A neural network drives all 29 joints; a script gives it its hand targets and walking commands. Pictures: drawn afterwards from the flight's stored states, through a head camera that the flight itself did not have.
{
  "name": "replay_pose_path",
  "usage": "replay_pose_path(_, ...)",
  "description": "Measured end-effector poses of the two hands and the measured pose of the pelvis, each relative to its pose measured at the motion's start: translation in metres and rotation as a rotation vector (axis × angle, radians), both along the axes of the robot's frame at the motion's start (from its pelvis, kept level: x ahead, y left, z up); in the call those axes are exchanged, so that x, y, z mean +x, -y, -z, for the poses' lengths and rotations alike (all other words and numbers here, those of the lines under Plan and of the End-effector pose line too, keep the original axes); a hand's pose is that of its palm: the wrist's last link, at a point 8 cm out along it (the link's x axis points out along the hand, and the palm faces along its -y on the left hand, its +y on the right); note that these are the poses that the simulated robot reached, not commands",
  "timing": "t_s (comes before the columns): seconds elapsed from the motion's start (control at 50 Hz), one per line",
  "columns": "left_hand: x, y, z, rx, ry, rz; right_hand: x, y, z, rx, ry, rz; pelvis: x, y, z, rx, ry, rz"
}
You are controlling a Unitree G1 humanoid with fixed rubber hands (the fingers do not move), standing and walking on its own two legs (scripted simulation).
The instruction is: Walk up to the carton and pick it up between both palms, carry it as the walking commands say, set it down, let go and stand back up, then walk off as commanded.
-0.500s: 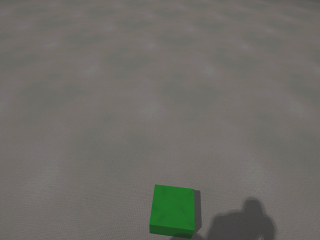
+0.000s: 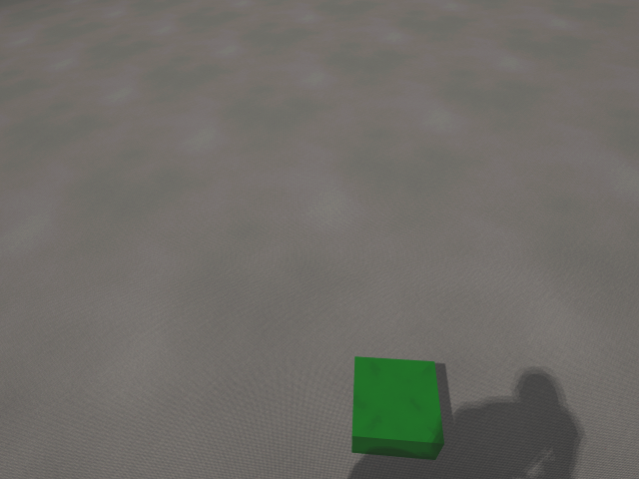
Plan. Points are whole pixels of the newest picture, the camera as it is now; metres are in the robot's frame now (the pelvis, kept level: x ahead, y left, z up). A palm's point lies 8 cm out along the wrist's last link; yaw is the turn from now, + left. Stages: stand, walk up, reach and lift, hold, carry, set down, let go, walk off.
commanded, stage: walk off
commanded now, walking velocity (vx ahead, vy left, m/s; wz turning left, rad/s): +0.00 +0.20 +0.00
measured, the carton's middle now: (393, 406) +0.48 -0.15 -0.69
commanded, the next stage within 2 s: stand in 1.06 s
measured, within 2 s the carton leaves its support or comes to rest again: neither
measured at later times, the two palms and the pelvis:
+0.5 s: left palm out of the picture +0.01 +0.38 -0.13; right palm out of the picture +0.02 -0.10 -0.14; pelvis -0.01 +0.13 +0.00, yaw +0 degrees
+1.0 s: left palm out of the picture -0.06 +0.52 -0.14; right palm out of the picture +0.07 +0.01 -0.12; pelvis -0.01 +0.26 +0.00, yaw +1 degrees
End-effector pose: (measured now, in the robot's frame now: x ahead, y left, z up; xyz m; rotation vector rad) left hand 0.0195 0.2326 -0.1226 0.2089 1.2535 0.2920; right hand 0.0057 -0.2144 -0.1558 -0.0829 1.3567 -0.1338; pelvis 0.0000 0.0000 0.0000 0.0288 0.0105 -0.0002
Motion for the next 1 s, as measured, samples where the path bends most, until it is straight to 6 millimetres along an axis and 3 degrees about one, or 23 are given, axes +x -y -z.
replay_pose_path(0.14,-0.055,-0.036,-0.011,-0.002,-0.127,-0.062,0.026,-0.007,-0.022,-0.028,0.066,-0.015,-0.004,-0.031,-0.014,0.02,-0.002,-0.009)
replay_pose_path(0.22,-0.075,-0.074,-0.007,0.004,-0.169,-0.108,0.04,-0.025,-0.029,-0.056,0.075,-0.052,-0.006,-0.057,-0.012,0.012,-0.006,-0.02)
replay_pose_path(0.3,-0.086,-0.119,0.013,0.002,-0.21,-0.117,0.048,-0.049,-0.027,-0.109,0.108,-0.086,-0.006,-0.09,0.004,-0.006,-0.008,-0.026)
replay_pose_path(0.36,-0.076,-0.139,0.019,-0.008,-0.218,-0.101,0.041,-0.07,-0.029,-0.122,0.108,-0.076,-0.007,-0.105,0.004,0.0,-0.005,-0.013)
replay_pose_path(0.42,-0.046,-0.147,0.017,-0.019,-0.149,-0.056,0.029,-0.09,-0.027,-0.107,0.089,-0.05,-0.006,-0.115,0.002,0.002,-0.005,-0.001)
replay_pose_path(0.52,0.003,-0.147,0.011,-0.015,-0.016,0.008,0.017,-0.115,-0.009,-0.06,0.067,-0.017,-0.005,-0.128,0.006,0.015,-0.002,0.008)
replay_pose_path(0.58,0.014,-0.142,0.008,-0.008,0.038,0.031,0.012,-0.127,0.006,-0.026,0.048,-0.002,-0.003,-0.136,0.01,0.011,0.003,0.007)
replay_pose_path(0.66,-0.003,-0.147,-0.008,-0.018,0.011,0.008,0.014,-0.143,-0.003,0.003,0.029,-0.015,-0.003,-0.151,-0.005,0.018,0.01,-0.004)
replay_pose_path(0.8,-0.042,-0.192,-0.021,0.004,-0.086,-0.037,0.028,-0.161,-0.021,-0.011,0.055,-0.029,-0.007,-0.184,-0.017,0.034,-0.002,-0.012)
replay_pose_path(0.9,-0.066,-0.238,-0.012,0.002,-0.14,-0.088,0.048,-0.188,-0.028,-0.048,0.07,-0.087,-0.008,-0.218,-0.013,0.01,-0.011,-0.023)
replay_pose_path(1.0,-0.076,-0.289,0.014,-0.015,-0.195,-0.093,0.062,-0.221,-0.032,-0.115,0.131,-0.125,-0.011,-0.258,0.002,-0.009,-0.013,-0.022)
